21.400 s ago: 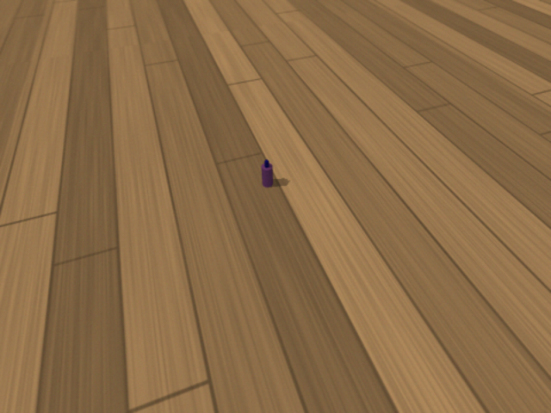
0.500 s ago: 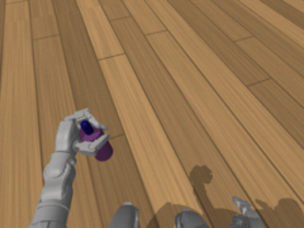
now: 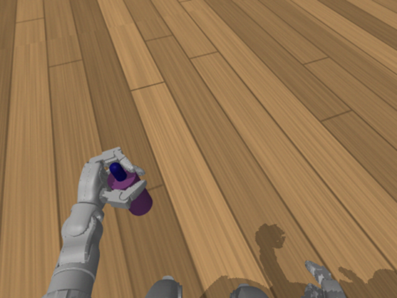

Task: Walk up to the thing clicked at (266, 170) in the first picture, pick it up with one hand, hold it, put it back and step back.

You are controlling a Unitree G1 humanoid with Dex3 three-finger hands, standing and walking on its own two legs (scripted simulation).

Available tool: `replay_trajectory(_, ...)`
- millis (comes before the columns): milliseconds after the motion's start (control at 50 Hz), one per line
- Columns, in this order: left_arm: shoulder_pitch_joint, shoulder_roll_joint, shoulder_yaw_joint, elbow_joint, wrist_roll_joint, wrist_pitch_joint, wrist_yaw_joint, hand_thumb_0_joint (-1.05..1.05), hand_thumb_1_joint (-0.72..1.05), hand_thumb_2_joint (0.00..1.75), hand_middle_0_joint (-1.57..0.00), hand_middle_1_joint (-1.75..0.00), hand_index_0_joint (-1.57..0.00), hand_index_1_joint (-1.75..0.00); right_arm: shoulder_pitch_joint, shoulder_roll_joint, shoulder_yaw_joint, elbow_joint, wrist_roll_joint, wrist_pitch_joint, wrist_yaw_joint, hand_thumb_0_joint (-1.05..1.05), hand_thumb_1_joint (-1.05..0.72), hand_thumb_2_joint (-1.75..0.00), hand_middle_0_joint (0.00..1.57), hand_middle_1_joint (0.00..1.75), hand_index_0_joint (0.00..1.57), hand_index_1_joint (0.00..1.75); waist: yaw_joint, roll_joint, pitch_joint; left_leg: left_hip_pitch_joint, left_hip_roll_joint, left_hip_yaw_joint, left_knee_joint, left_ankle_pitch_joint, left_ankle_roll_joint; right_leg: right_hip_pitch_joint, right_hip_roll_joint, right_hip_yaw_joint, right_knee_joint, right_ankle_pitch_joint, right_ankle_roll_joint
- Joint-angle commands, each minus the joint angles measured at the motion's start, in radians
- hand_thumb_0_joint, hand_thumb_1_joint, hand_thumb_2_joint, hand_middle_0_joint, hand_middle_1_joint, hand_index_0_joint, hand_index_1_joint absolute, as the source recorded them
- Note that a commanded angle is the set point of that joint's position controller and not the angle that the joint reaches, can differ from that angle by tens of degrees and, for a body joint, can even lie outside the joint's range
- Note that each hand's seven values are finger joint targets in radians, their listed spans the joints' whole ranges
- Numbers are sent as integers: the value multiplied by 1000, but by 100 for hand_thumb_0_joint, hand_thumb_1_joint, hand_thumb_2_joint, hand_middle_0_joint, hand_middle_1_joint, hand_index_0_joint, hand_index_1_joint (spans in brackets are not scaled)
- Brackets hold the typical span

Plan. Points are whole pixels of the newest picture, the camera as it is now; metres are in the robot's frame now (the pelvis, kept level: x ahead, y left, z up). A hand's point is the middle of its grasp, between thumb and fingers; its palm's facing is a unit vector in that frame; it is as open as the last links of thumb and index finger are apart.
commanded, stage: hold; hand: left
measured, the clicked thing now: (128, 187) +0.33 +0.17 +0.01
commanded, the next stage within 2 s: none
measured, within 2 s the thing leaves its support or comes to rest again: neither
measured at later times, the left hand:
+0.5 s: hand (127, 175) +0.33 +0.16 +0.06, palm faces -0.03 -1.00 +0.00, open 6.3 cm
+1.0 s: hand (125, 174) +0.33 +0.16 +0.07, palm faces -0.04 -1.00 +0.00, open 6.3 cm
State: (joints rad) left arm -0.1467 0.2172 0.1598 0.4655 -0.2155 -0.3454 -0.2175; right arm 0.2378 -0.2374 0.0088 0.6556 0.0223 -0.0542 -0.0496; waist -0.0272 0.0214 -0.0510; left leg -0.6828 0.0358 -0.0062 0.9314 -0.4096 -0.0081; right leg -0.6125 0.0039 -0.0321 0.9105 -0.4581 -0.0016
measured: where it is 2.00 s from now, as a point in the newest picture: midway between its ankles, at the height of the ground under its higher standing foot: outside the picture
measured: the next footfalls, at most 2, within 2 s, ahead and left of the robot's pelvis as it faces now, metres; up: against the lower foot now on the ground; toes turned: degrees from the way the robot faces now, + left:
none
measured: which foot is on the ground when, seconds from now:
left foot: down 0.00-1.00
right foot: down 0.00-1.00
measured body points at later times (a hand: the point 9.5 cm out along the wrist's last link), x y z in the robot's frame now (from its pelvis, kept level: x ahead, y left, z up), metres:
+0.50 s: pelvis +0.01 +0.00 +0.01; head +0.04 +0.00 +0.46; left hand +0.33 +0.21 +0.06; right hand +0.14 -0.25 -0.10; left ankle +0.03 +0.12 -0.69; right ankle +0.00 -0.12 -0.69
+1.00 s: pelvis +0.00 +0.00 +0.02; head +0.04 +0.00 +0.46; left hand +0.32 +0.21 +0.07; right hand +0.13 -0.25 -0.09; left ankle +0.03 +0.12 -0.69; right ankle +0.00 -0.12 -0.69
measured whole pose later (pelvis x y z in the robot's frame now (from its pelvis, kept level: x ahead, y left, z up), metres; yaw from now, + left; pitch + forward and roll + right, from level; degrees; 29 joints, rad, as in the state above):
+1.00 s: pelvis +0.00 +0.00 +0.02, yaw +0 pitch +6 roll -1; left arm -0.17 0.21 0.14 0.49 -0.20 -0.35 -0.19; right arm 0.23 -0.23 0.01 0.67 0.02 -0.05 -0.04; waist -0.02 0.02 -0.03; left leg -0.56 0.03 0.00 0.82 -0.36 0.00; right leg -0.49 0.00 -0.02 0.80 -0.41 0.00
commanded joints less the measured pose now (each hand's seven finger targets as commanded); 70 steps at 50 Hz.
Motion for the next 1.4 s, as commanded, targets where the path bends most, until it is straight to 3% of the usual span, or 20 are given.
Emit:
replay_trajectory(0,-321,151,57,-273,-28,-100,3,0,46,124,-129,-139,-130,-138,-18,-133,-52,-124,-3,-41,-8,0,-89,-89,20,30,20,30,-4,8,-326,245,-18,-3,-130,194,20,101,12,14,-154,277,-8)
replay_trajectory(120,-306,144,55,-257,-24,-88,17,0,46,120,-126,-135,-127,-135,-7,-127,-50,-114,-5,-37,-7,0,-89,-89,20,30,20,30,-2,-1,-330,274,-18,-4,-135,263,21,134,14,11,-163,334,-5)
replay_trajectory(280,-324,153,45,-292,-16,-94,22,0,42,122,-129,-139,-130,-138,-26,-131,-52,-118,-2,-34,-5,0,-90,-90,20,30,20,30,12,22,-301,299,-19,3,-164,246,19,142,10,14,-190,316,-8)
replay_trajectory(440,-311,126,30,-267,-18,-77,27,0,43,121,-128,-137,-129,-137,-17,-130,-53,-114,-2,-30,1,0,-90,-90,20,30,20,30,0,-8,-301,326,-13,-3,-178,322,22,178,16,6,-196,380,-7)
replay_trajectory(480,-333,141,45,-265,-18,-76,33,0,44,121,-129,-138,-130,-138,-18,-129,-52,-111,-3,-31,1,0,-90,-90,20,30,20,30,-2,9,-294,329,-14,-1,-182,307,22,170,14,9,-202,366,-6)
replay_trajectory(500,-345,125,23,-258,-14,-78,28,0,45,122,-130,-139,-131,-138,-29,-128,-51,-113,-1,-31,3,0,-90,-90,20,30,20,30,-7,4,-240,312,-13,-4,-200,264,19,147,17,4,-206,322,-10)
replay_trajectory(560,-329,147,55,-263,-17,-82,31,0,45,123,-132,-140,-132,-140,-40,-128,-52,-124,0,-31,2,0,-90,-90,20,30,20,30,12,-6,-258,302,-17,-1,-212,210,19,176,12,8,-223,282,-10)
replay_trajectory(600,-309,120,34,-226,-19,-82,25,0,43,122,-131,-140,-132,-140,-43,-130,-52,-121,0,-34,5,0,-90,-90,20,30,20,30,4,-6,-228,296,-18,1,-217,187,18,162,13,9,-226,263,-10)
replay_trajectory(620,-305,99,9,-224,-18,-83,22,0,43,122,-131,-140,-132,-140,-42,-130,-52,-121,0,-35,5,0,-90,-90,20,30,20,30,-2,0,-250,313,-16,-2,-217,201,17,158,14,5,-221,272,-12)
replay_trajectory(660,-319,147,42,-265,-17,-89,17,0,44,122,-131,-140,-132,-139,-39,-132,-55,-120,0,-34,6,0,-90,-90,20,30,20,30,10,19,-304,334,-18,0,-207,235,18,177,12,9,-222,300,-11)
replay_trajectory(720,-338,121,12,-273,-23,-89,13,0,44,120,-130,-139,-131,-138,-30,-128,-51,-118,-1,-38,5,0,-91,-90,20,30,20,30,-3,4,-317,348,-20,4,-196,274,22,193,10,14,-224,352,-5)
replay_trajectory(800,-368,144,52,-236,-23,-98,26,0,43,122,-131,-139,-131,-139,-34,-126,-49,-109,-2,-41,2,0,-90,-90,20,30,20,30,-3,-24,-282,313,-21,4,-200,238,26,191,8,16,-231,324,-2)
replay_trajectory(860,-344,117,29,-224,-22,-100,27,0,43,123,-131,-141,-132,-141,-40,-125,-47,-113,-1,-41,3,0,-90,-90,20,30,20,30,-2,-23,-253,309,-21,5,-210,221,24,180,8,14,-233,305,-5)
replay_trajectory(920,-339,153,44,-237,-9,-98,22,0,43,122,-130,-139,-131,-139,-34,-131,-53,-114,-2,-36,0,0,-90,-90,20,30,20,30,6,5,-313,348,-22,8,-205,265,24,195,8,17,-233,339,-7)
replay_trajectory(1040,-371,110,16,-213,-22,-92,21,0,45,122,-131,-140,-132,-139,-36,-132,-53,-111,1,-37,6,0,-90,-90,20,30,20,30,-6,-11,-242,317,-12,-8,-233,194,17,163,18,0,-233,263,-13)
replay_trajectory(1100,-360,139,51,-197,-21,-98,27,0,44,122,-132,-140,-133,-140,-45,-128,-49,-116,2,-38,6,0,-90,-90,20,30,20,30,11,-11,-234,290,-22,7,-228,169,19,172,10,12,-248,245,-11)
replay_trajectory(1140,-360,108,10,-222,-19,-104,22,0,43,123,-132,-141,-133,-141,-43,-127,-50,-117,0,-43,8,0,-90,-90,20,30,20,30,2,-11,-258,315,-20,4,-222,195,19,175,12,10,-239,269,-10)
replay_trajectory(1160,-350,145,43,-235,-15,-106,26,0,45,123,-132,-140,-132,-140,-34,-131,-54,-115,-1,-43,7,0,-90,-90,20,30,20,30,13,2,-323,342,-22,7,-211,247,20,206,10,13,-234,319,-9)
replay_trajectory(1260,-387,127,8,-242,-11,-101,27,0,42,119,-129,-137,-130,-137,-15,-136,-56,-100,-1,-44,8,0,-90,-90,20,30,20,30,-11,19,-316,381,-10,-10,-216,304,17,179,19,1,-218,349,-12)
replay_trajectory(1380,-391,119,25,-172,-14,-102,29,0,45,123,-131,-140,-132,-140,-30,-131,-54,-100,1,-41,11,0,-90,-90,20,30,20,30,-4,-13,-207,287,-16,-2,-230,180,20,145,12,7,-237,255,-13)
